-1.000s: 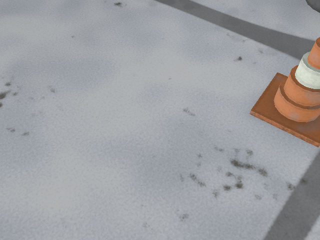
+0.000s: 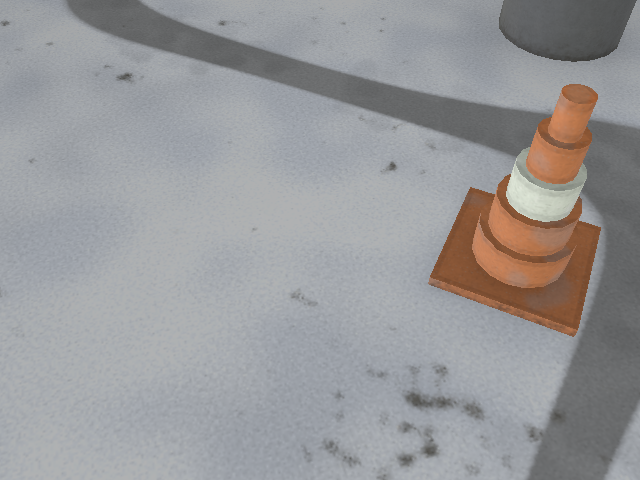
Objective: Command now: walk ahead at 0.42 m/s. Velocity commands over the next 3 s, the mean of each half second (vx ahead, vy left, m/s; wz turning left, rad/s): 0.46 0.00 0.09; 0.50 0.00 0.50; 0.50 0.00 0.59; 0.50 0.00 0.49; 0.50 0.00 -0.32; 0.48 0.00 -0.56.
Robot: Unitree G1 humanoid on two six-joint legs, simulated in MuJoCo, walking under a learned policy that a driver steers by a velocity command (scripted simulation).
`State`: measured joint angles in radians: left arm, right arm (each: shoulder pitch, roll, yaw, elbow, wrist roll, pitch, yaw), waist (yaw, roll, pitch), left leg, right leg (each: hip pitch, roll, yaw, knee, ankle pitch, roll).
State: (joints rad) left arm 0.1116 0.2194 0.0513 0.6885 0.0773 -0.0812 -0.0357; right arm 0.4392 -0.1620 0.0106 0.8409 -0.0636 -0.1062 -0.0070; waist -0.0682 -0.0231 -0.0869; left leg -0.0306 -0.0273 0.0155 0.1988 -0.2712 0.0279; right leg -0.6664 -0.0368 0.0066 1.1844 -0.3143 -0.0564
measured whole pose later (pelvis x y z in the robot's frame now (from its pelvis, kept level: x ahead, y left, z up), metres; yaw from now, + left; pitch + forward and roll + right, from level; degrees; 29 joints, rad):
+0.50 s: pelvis +0.29 -0.02 -0.01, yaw +5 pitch +3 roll -3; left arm 0.45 0.21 0.04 0.93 -0.01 -0.11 0.02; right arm 0.08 -0.23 -0.03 0.68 0.03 -0.05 0.03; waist 0.07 0.05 -0.01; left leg -0.78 0.10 0.01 0.73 0.12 0.04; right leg 0.05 0.05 -0.15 0.22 -0.33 -0.03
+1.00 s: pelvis +0.59 +0.05 +0.00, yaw +22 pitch +3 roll +0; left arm 0.00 0.25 0.04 0.67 0.00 -0.10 0.01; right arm 0.36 -0.26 -0.08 0.74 0.03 -0.05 -0.01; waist -0.08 -0.04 0.02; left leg -0.15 -0.13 -0.16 0.39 -0.28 0.09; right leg -0.66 -0.04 0.12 0.57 0.05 0.05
